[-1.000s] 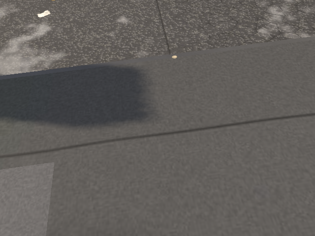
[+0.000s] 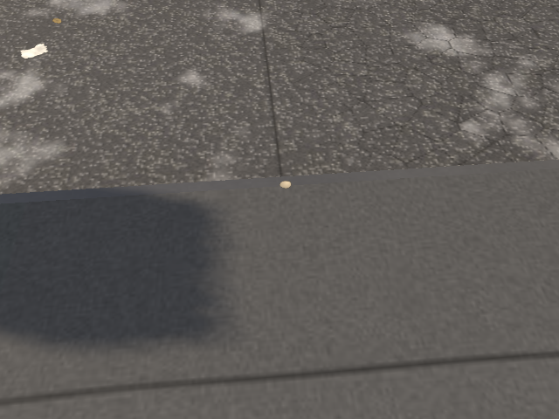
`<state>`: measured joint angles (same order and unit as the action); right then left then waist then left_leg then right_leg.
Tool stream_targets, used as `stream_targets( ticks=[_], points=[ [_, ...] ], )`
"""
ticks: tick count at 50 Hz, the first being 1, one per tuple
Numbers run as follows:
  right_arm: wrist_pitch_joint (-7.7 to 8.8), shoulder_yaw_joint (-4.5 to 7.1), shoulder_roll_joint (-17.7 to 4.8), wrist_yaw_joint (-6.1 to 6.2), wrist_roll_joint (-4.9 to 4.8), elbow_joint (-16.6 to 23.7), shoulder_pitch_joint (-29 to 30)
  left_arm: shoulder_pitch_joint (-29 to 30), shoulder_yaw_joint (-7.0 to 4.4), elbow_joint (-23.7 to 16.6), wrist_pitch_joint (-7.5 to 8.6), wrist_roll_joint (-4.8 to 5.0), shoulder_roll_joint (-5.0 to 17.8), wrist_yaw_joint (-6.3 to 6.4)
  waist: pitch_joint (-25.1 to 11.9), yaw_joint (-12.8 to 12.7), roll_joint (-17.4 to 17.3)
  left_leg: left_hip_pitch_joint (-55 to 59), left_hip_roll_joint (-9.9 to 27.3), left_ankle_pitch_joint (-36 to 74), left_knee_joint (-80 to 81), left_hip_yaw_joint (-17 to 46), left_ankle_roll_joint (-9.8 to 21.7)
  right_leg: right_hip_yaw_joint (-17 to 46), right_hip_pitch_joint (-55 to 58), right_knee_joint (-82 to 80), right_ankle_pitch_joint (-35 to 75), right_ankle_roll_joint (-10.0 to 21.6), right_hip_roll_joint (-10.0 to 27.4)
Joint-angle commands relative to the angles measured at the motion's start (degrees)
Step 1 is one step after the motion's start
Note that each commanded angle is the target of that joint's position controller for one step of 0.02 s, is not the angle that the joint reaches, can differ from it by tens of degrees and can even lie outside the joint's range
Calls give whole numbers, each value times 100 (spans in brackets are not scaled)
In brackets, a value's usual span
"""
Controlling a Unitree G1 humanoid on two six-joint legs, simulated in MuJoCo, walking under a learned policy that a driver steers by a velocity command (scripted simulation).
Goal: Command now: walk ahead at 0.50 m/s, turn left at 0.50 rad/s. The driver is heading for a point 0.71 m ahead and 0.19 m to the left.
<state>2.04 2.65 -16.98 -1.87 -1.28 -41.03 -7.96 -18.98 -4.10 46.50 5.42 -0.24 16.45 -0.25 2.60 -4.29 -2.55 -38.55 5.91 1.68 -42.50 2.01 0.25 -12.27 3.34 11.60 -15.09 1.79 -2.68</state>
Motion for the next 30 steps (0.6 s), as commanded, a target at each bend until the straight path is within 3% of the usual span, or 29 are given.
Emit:
stream_targets(
  ticks=[1, 3, 5, 6, 7, 8, 9, 10, 11, 12, 13, 14, 18, 22, 25, 28, 30],
  points=[
    [77, -6, -198, -130, -7, 642, 649, 102, -243, -277, -20, 91, 988, 45, 447, -14, 318, -125, -4, -13, 496, -208, 165, 351, -87, -347, 2310, 753, 1836],
    [69, 31, -280, -190, -7, 807, 751, 64, -270, -230, -129, 132, 1087, 63, 345, 58, 411, -17, -179, -472, 666, -435, 330, 208, 284, 67, 3293, 647, 1901],
    [21, 151, -496, -199, -3, 848, 402, 118, -312, -258, -229, 158, 1264, 114, -100, 355, 670, 714, -595, -1092, 623, -782, 560, 61, 478, 978, 5252, 515, 1878],
    [-5, 276, -706, -172, -17, 741, -198, 169, -318, -285, -283, 169, 1311, 137, -474, 711, 718, 1501, -843, -1256, 676, -887, 715, -17, 352, 1874, 5795, 431, 1796],
    [-37, 464, -1011, -91, -32, 517, -1141, 242, -273, -326, -298, 187, 1239, 165, -960, 1236, 595, 2955, -1025, -957, 1053, -786, 945, -139, -333, 3159, 5384, 231, 1581],
    [-116, 610, -1520, 41, -59, 386, -1757, -18, -107, -449, -237, -16, 780, 165, -1457, 1264, -415, 4680, 4, -627, 1053, 845, 1315, -93, -1953, 5005, 2053, -31, 1194],
    [-37, 612, -1843, 24, -43, 614, -1399, -304, 76, -767, -55, -34, 286, 79, -2226, 691, -1346, 6196, 1268, -1948, 2016, 4308, 2545, 918, -4167, 6889, -1933, -337, -84],
    [45, 468, -1300, -28, -4, 684, -1453, 379, -42, -835, 138, 152, 911, -8, -2252, 1147, -381, 6120, 1306, -2330, 2577, 4376, 2289, 1894, -4749, 7045, -1697, -218, 225],
    [118, 403, -1080, -30, 35, 632, -1300, 783, -46, -1007, 227, 305, 954, -41, -1411, 1073, -177, 5416, 1116, -2049, 2638, 3532, 2041, 1812, -4951, 6715, -1194, -102, 439],
    [162, 364, -964, -34, 28, 634, -961, 803, -17, -976, 257, 213, 835, 4, -842, 755, 361, 4516, 849, -1318, 2638, 2860, 1845, 1777, -4728, 6156, -782, -101, 697],
    [179, 312, -773, -10, 42, 688, -657, 757, -51, -919, 232, 60, 876, 43, -647, 560, 339, 3912, 639, -652, 2670, 2376, 1743, 1782, -4363, 5668, -542, -153, 867],
    [183, 281, -725, 20, 112, 768, -504, 638, -69, -889, 169, 11, 884, 34, -559, 405, 156, 3474, 499, -204, 2778, 2142, 1723, 1796, -4006, 5512, -374, -211, 940],
    [205, 329, -899, 149, 75, 638, -609, 800, 3, -936, -11, -84, 613, 53, -358, 360, 124, 2687, 219, 668, 2968, 1487, 1724, 1564, -3799, 4515, 209, -589, 848],
    [121, 353, -983, 252, 15, 488, -886, 1709, 115, -1136, 19, -42, 386, 6, -217, 718, -127, 2406, -173, -87, 2837, 1161, 1321, 1498, -3417, 2709, 1691, -683, 513],
    [72, 371, -1034, 272, -18, 353, -1170, 2132, 96, -1252, 90, 51, 484, -75, -189, 885, -222, 2547, -34, -568, 2647, 1512, 1219, 1572, -3135, 2062, 1986, -621, 325],
    [29, 363, -959, 299, -30, 299, -1211, 2059, -5, -1258, 161, 79, 717, -133, -220, 760, -388, 3024, 183, -781, 2169, 2067, 1102, 1760, -2955, 1702, 1480, -416, 302],
    [-3, 351, -879, 297, -11, 325, -1068, 1497, -101, -1119, 212, 87, 837, -113, -336, 423, -529, 3028, 120, -593, 1716, 2206, 949, 1636, -2236, 1453, 1168, -181, 281]
  ],
)
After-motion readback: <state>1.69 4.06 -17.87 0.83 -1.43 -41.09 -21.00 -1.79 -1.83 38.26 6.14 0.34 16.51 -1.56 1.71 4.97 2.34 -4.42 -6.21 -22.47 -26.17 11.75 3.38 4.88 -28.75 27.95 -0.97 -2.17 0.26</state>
